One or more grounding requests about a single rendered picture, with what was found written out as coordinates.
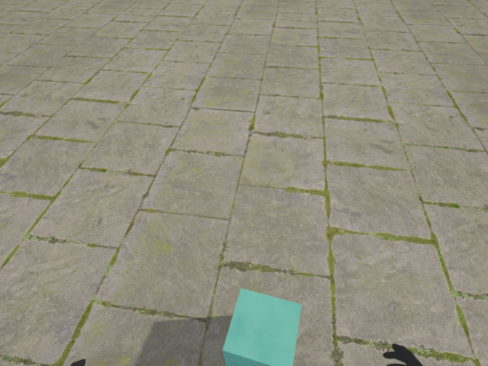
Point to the robot right hand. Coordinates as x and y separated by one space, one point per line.
402 354

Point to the carton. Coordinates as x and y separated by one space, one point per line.
262 332

